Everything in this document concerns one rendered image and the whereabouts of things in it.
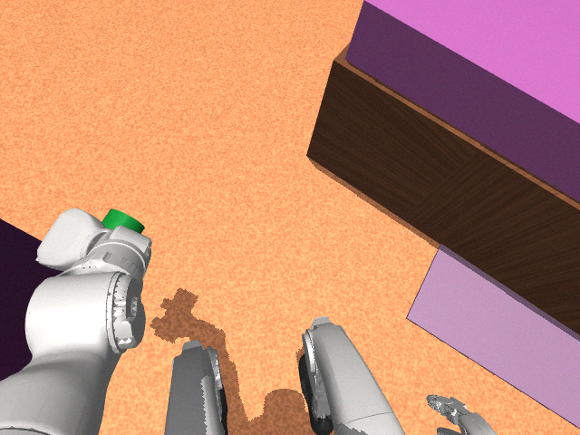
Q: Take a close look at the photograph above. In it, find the left robot hand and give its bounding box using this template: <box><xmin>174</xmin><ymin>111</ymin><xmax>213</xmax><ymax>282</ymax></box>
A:
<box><xmin>36</xmin><ymin>208</ymin><xmax>106</xmax><ymax>271</ymax></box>

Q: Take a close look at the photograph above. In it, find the bed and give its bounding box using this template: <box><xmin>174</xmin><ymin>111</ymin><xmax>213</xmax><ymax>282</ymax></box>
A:
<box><xmin>306</xmin><ymin>0</ymin><xmax>580</xmax><ymax>335</ymax></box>

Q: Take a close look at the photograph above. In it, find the can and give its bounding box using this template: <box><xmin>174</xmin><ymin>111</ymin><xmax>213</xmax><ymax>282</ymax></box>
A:
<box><xmin>102</xmin><ymin>209</ymin><xmax>145</xmax><ymax>234</ymax></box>

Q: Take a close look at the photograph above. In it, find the right robot hand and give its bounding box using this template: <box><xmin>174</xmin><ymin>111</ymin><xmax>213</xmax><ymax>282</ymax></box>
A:
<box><xmin>427</xmin><ymin>394</ymin><xmax>497</xmax><ymax>435</ymax></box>

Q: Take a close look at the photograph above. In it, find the left robot arm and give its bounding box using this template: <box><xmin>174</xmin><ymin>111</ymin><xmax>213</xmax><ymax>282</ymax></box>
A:
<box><xmin>0</xmin><ymin>225</ymin><xmax>152</xmax><ymax>435</ymax></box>

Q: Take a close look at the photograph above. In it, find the right robot foot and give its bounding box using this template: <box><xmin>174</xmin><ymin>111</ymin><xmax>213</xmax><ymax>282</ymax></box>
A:
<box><xmin>299</xmin><ymin>354</ymin><xmax>334</xmax><ymax>435</ymax></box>

